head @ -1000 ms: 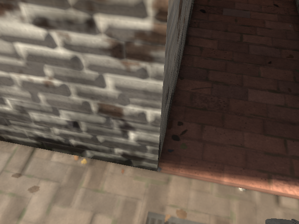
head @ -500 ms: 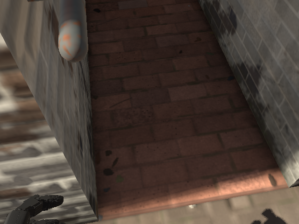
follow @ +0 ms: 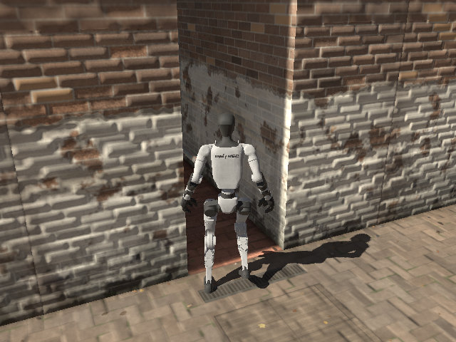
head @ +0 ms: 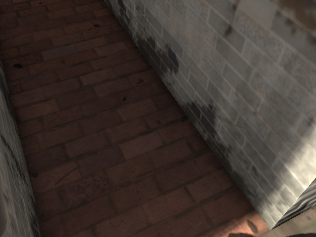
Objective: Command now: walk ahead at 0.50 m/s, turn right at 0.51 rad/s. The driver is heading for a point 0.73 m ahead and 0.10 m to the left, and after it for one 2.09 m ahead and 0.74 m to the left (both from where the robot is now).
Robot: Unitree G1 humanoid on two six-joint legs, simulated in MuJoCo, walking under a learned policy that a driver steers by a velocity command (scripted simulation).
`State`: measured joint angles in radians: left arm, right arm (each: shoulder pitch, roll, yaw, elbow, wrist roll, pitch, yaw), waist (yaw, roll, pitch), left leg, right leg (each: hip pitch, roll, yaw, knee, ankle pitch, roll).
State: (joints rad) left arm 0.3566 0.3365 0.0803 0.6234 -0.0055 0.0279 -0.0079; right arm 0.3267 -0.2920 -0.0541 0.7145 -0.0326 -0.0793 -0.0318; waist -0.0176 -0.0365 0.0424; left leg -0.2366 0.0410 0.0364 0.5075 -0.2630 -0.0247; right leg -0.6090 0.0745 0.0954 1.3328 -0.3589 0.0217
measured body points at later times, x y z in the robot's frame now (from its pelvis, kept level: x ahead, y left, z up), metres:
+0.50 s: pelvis +0.20 -0.10 +0.01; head +0.21 -0.12 +0.46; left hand +0.21 +0.17 -0.10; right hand +0.40 -0.36 -0.08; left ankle +0.32 +0.06 -0.64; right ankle +0.15 -0.19 -0.73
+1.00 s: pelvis +0.48 -0.04 +0.01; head +0.52 -0.04 +0.46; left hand +0.58 +0.26 -0.08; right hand +0.57 -0.31 -0.12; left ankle +0.48 +0.03 -0.73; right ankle +0.61 -0.22 -0.67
